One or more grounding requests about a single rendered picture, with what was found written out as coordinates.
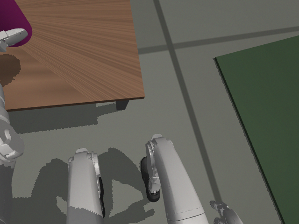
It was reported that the left robot hand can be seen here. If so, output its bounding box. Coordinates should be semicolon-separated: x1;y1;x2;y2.
0;28;28;52

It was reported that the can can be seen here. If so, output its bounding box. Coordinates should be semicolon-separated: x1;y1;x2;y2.
0;0;32;47

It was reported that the right robot foot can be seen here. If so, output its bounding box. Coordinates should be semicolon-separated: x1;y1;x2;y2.
141;157;160;202

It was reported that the right robot hand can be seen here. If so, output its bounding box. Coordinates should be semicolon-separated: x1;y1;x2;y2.
210;201;243;224

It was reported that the coffee table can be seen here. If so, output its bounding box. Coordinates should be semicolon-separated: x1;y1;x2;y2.
0;0;145;112

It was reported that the left robot arm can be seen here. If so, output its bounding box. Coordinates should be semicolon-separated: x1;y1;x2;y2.
0;84;25;224

